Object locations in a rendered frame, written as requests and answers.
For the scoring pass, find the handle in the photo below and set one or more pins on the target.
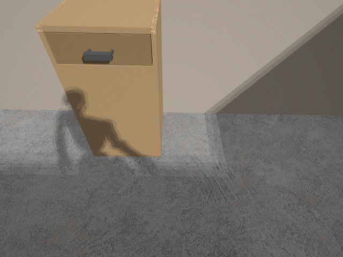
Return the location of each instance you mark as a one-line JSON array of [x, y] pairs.
[[98, 55]]

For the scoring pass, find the cabinet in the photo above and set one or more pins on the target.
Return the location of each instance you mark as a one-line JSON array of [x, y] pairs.
[[119, 107]]

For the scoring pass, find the drawer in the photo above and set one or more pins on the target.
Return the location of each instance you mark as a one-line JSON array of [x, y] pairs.
[[129, 49]]

